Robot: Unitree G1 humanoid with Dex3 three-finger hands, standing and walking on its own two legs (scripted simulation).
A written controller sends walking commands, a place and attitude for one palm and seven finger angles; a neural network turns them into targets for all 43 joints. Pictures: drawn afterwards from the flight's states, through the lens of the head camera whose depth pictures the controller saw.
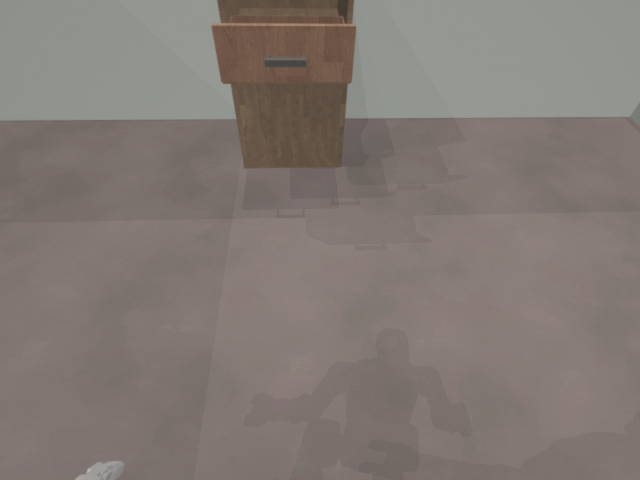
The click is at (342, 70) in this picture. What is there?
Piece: drawer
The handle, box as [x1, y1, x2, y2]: [264, 54, 305, 66]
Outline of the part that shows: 264,59 265,66 305,66 304,54 302,54 301,57 270,57 269,54 266,54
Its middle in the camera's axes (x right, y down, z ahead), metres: -0.12 -0.57 +1.24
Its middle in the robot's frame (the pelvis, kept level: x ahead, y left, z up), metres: +1.30 +0.18 -0.08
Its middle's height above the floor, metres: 0.69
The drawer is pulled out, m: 0.30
